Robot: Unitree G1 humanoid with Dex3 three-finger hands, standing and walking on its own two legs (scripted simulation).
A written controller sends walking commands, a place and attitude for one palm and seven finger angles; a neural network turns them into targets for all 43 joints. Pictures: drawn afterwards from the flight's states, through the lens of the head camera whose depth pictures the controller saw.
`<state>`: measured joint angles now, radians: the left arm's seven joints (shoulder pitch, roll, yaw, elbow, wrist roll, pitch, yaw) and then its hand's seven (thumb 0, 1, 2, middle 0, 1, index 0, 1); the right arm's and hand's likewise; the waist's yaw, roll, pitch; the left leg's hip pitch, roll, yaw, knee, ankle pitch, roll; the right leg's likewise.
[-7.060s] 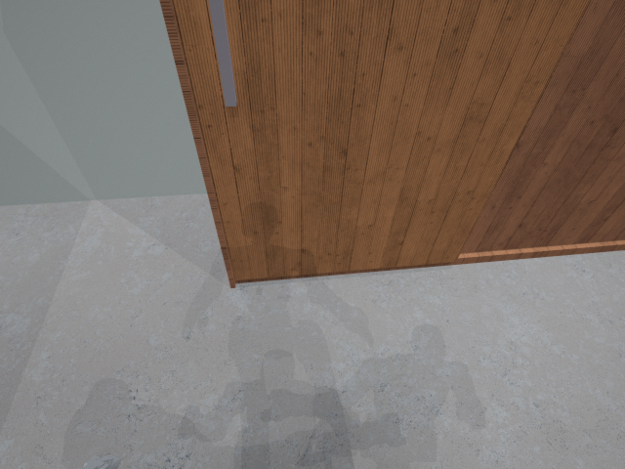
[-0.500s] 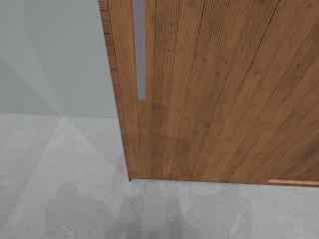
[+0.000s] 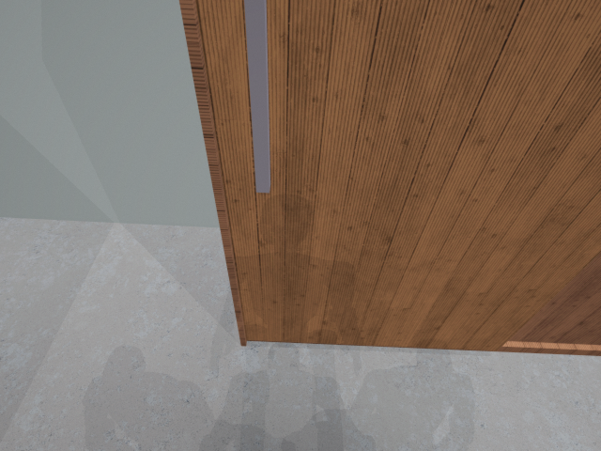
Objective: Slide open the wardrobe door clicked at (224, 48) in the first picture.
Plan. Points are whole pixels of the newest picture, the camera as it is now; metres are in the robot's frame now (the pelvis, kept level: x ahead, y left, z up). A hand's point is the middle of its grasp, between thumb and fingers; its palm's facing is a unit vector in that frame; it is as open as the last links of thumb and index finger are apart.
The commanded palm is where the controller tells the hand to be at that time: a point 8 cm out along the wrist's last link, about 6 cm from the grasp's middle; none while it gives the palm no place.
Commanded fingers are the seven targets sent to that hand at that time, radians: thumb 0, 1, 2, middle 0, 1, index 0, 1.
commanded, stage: look again from close up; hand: left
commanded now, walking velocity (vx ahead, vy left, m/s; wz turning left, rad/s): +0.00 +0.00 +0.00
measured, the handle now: (261, 96) +0.56 +0.11 +0.20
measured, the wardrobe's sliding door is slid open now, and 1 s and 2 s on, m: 0.00 0.00 0.00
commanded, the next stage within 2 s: shuffle to correct the standing spot in 0.68 s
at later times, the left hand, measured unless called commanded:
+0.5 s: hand out of the picture -0.01 +0.18 -0.18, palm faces +0.01 -0.98 -0.19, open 7.4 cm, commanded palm none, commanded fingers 0.00 0.90 0.90 -0.20 -0.30 -0.20 -0.30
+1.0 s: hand out of the picture +0.00 +0.16 -0.18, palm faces +0.02 -0.99 -0.16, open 7.4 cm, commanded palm none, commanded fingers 0.00 0.90 0.90 -0.20 -0.30 -0.20 -0.30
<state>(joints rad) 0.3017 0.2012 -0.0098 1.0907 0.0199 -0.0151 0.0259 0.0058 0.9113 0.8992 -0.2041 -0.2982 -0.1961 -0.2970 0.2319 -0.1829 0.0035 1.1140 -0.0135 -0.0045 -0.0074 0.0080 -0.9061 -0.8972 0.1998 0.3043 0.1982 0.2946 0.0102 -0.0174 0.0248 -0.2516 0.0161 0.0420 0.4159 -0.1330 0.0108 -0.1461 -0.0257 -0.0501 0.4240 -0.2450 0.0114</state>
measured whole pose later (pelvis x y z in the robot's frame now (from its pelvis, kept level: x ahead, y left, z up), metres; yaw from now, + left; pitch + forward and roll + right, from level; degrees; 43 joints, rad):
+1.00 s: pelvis +0.02 -0.01 +0.00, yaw -1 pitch -1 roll +0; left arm 0.36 0.16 0.00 1.10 0.03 -0.01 0.02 0.00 0.91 0.90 -0.20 -0.30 -0.19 -0.30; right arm 0.30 -0.14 -0.01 1.12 -0.02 0.00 -0.01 0.01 -0.91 -0.90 0.20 0.30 0.20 0.29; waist 0.01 -0.03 -0.01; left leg -0.27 0.02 0.05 0.49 -0.21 0.00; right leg -0.17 -0.03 -0.04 0.50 -0.32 0.00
